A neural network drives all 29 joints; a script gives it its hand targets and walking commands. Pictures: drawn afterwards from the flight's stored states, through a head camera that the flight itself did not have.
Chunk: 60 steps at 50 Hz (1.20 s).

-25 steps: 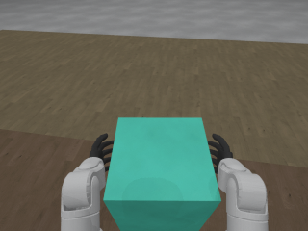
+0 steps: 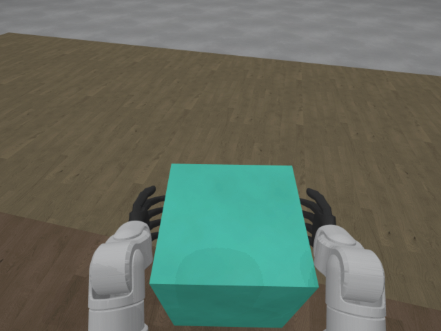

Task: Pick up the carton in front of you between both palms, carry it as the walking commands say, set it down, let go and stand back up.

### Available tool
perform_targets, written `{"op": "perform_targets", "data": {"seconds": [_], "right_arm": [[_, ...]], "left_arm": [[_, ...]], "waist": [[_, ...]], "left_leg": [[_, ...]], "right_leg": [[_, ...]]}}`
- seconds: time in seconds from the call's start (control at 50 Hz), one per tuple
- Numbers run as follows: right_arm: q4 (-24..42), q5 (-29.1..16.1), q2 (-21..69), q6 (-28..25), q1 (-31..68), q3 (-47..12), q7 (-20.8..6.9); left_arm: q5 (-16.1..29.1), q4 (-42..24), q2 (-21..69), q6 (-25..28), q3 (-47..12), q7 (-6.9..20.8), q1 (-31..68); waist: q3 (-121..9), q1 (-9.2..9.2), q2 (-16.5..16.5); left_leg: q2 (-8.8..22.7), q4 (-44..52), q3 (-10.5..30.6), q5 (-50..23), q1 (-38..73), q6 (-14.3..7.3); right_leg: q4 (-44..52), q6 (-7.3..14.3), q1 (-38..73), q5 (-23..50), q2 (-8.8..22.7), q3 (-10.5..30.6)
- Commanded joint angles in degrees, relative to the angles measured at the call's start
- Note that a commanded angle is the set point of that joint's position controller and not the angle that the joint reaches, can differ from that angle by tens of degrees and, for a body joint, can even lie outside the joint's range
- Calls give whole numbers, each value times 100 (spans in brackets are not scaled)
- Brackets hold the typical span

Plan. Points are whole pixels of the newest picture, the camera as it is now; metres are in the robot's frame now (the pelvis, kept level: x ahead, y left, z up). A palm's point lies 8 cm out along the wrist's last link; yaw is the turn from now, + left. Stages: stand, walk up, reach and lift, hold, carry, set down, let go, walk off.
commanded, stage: carry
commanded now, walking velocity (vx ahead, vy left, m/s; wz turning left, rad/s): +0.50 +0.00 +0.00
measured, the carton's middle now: (229, 250) +0.27 +0.01 +0.02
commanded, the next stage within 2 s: none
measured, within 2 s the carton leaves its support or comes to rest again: neither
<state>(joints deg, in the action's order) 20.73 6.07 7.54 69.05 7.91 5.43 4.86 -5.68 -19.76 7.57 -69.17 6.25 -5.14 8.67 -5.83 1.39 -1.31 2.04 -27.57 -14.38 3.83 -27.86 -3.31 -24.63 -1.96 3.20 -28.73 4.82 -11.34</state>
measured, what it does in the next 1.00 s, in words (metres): walks ahead: right foot, then left foot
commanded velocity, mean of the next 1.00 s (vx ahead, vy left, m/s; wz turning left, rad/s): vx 0.50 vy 0.00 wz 0.00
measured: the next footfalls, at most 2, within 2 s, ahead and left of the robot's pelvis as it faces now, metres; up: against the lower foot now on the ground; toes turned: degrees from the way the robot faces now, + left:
right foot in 0.48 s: +0.51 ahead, -0.11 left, +0.00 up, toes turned -11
left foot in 0.98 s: +0.81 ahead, +0.05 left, -0.02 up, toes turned +5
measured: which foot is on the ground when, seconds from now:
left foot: down 0.00-0.50, up 0.52-0.96, down 0.98-1.00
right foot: down 0.00-0.02, up 0.04-0.46, down 0.48-1.00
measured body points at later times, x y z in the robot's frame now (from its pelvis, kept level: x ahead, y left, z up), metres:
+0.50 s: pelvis +0.35 -0.03 -0.01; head +0.33 -0.04 +0.44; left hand +0.63 +0.13 +0.11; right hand +0.64 -0.17 +0.10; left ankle +0.14 +0.08 -0.70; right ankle +0.47 -0.10 -0.72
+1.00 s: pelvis +0.67 -0.01 -0.02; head +0.70 +0.00 +0.43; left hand +1.06 +0.13 +0.10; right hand +1.05 -0.17 +0.11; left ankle +0.78 +0.05 -0.74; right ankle +0.49 -0.11 -0.69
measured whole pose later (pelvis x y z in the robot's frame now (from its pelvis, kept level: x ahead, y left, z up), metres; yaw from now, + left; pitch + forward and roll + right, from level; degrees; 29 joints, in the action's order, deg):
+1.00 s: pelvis +0.67 -0.01 -0.02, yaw -1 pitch +4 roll -2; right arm -5.8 4.0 0.2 69.3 40.8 12.9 6.2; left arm -3.5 6.2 -0.4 -69.3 11.2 -7.1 40.6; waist -0.5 -0.2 -0.2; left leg 0.7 -30.5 -8.4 -0.3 -28.6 -6.4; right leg -46.2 0.6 -8.0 -26.3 1.2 -8.4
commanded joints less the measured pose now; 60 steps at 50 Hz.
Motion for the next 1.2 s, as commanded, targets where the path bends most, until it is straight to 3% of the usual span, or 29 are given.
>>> {"op": "perform_targets", "data": {"seconds": [0.0,0.02,0.04,0.06,0.08,0.1,0.16,0.22,0.36,0.4,0.44,0.46,0.48,0.5,0.52,0.56,0.6,0.64,0.74,0.82,0.88,0.92,0.94,0.96,0.98,1.0,1.06,1.1,1.18], "right_arm": [[-93,-1956,5060,-53,2166,-3868,-1381],[-205,-2027,5192,-92,2129,-3914,-1408],[-29,-2146,5345,-137,2295,-3977,-1435],[20,-2206,5522,-182,2393,-4045,-1454],[102,-2255,5649,-229,2522,-4107,-1475],[195,-2319,5737,-273,2610,-4185,-1491],[287,-2424,5700,-355,2422,-4264,-1557],[325,-2459,5486,-372,2175,-4283,-1621],[616,-2351,4610,-188,2442,-4124,-1473],[610,-2313,4296,-72,2764,-4054,-1379],[515,-2278,3990,72,3144,-3987,-1284],[407,-2251,3792,140,3364,-3920,-1236],[364,-2320,3865,242,3652,-3943,-1196],[185,-2330,3843,282,3863,-3837,-1174],[16,-2339,4083,277,4152,-3842,-1155],[-212,-2410,4391,228,4578,-3741,-1122],[-501,-2393,4569,166,5000,-3687,-1067],[-787,-2372,4717,96,5265,-3668,-1016],[-1383,-2461,4855,-15,6035,-3563,-950],[-1861,-2583,5011,-45,6552,-3370,-971],[-2054,-2639,5146,-26,6854,-3169,-1014],[-2182,-2611,5186,0,6897,-2980,-1055],[-2265,-2581,5193,8,6826,-2876,-1087],[-2361,-2571,5211,14,6746,-2796,-1136],[-2614,-2463,5007,-12,6745,-2672,-1148],[-2659,-2537,5176,-33,6688,-2681,-1173],[-1961,-2800,5782,-127,7199,-2869,-1251],[-1437,-2974,5912,-179,7386,-3069,-1221],[-896,-2945,5653,-235,6928,-3357,-1146]], "left_arm": [[2296,-339,4985,-57,-4179,1591,2537],[2286,-358,4977,-47,-4218,1599,2526],[2290,-322,5124,16,-4238,1603,2644],[2306,-322,5278,79,-4263,1610,2685],[2297,-309,5443,148,-4281,1607,2664],[2273,-262,5580,212,-4268,1592,2578],[2120,-190,5681,383,-4313,1496,2136],[1971,-258,5584,453,-4334,1396,1879],[2247,-869,4753,195,-4411,1326,2568],[2320,-831,4396,54,-4308,1314,2905],[2336,-544,4057,-70,-4088,1287,3053],[2310,-405,3910,-133,-3960,1284,3210],[2297,-229,3642,-165,-3827,1279,3489],[2388,31,3802,-209,-3828,1277,3542],[2505,14,3935,-222,-3824,1290,3901],[2733,83,4422,-185,-3966,1323,4596],[2888,250,4710,-104,-3988,1345,5263],[2912,517,4793,-51,-3902,1350,5545],[2811,1207,4827,42,-3602,1274,6095],[2690,1706,4863,98,-3328,1199,6485],[2655,1918,5000,116,-3198,1161,6738],[2652,2019,5163,110,-3178,1145,6871],[2621,2053,5255,117,-3185,1135,6934],[2575,2106,5303,127,-3168,1121,6990],[2635,2245,5544,67,-3181,1124,6951],[2622,2216,5498,60,-3145,1115,7089],[2704,1715,5904,129,-3216,1016,7426],[2696,1387,5974,187,-3277,910,7296],[2452,1043,5765,280,-3491,779,6610]], "waist": [[-1979,-304,1067],[-1919,-277,1748],[-1760,-279,1359],[-1731,-282,901],[-1640,-243,395],[-1603,-223,283],[-1526,-227,667],[-1239,-220,887],[-434,-258,1039],[-454,-244,1072],[-989,38,743],[-1411,227,210],[-1913,262,-1395],[-1769,344,-1826],[-1795,214,-1459],[-1697,107,-167],[-1720,-5,-272],[-1727,-4,-462],[-1493,97,-460],[-1315,227,-535],[-1293,249,-714],[-1629,-70,-649],[-1990,-362,-288],[-2179,-518,331],[-2693,-387,1831],[-2784,-559,2065],[-2187,-497,775],[-2348,-464,722],[-2476,-567,791]], "left_leg": [[1840,708,3155,2033,4234,-694],[2367,1529,4593,1593,4614,-1118],[2316,1417,4079,777,4402,-1101],[2125,1284,3547,109,4086,-973],[1996,1273,3030,-131,3698,-748],[1852,1386,2526,-140,3340,-539],[1588,1560,1679,-228,3087,-380],[1386,1635,1185,-584,3232,-353],[1170,1494,525,-1083,3183,-279],[1155,1025,363,-1561,3151,-197],[782,-639,-24,-2193,2642,38],[598,-1977,91,-1170,1777,164],[-84,-3930,357,454,68,446],[-476,-4966,986,2433,-962,355],[-98,-5551,1457,2380,-1242,121],[325,-5161,1580,1665,-1182,-56],[395,-4530,1480,1251,-828,-2],[371,-4109,1327,1094,-885,58],[322,-2496,1038,595,-1531,168],[30,-1061,641,-223,-1030,85],[-108,-227,623,-597,-527,-84],[-263,190,516,-656,629,-171],[-263,430,447,-725,1795,-100],[419,-34,1214,-1002,3117,-4],[1834,-116,3731,-1691,4724,-753],[1909,229,4323,-930,5047,-1185],[1473,173,3215,-1944,4116,-898],[1330,125,2726,-2474,4000,-773],[1090,-118,2176,-3552,4296,-819]], "right_leg": [[-3546,38,-2840,2393,-49,-104],[-4505,45,-4075,201,-560,484],[-5103,191,-4366,208,-184,970],[-5143,299,-4413,412,52,1074],[-4808,335,-4334,770,247,1123],[-4389,327,-4113,1056,364,1155],[-3456,251,-3864,1392,215,776],[-2415,174,-4134,1870,132,463],[-763,391,-3668,2791,-98,-27],[-679,515,-3095,2639,-203,-168],[-491,529,-1383,1956,-677,-534],[-435,540,-270,1384,-120,250],[360,1387,897,35,1545,3339],[1205,1708,997,634,1824,4464],[912,1660,896,1415,1814,3860],[569,1343,81,2381,1506,2721],[740,1090,-462,2154,1275,2038],[824,1145,-529,2159,1169,1657],[651,1332,48,3171,959,1132],[361,1200,149,3886,605,650],[-33,1003,469,4573,572,557],[-1012,771,405,5295,517,328],[-2132,600,-44,4735,304,121],[-3308,475,-1437,3045,100,347],[-4509,305,-3457,132,-716,634],[-5330,400,-4296,-310,-827,1065],[-4824,436,-4656,522,-252,1304],[-4291,385,-4506,812,-190,1235],[-3358,360,-4855,1219,-334,895]]}}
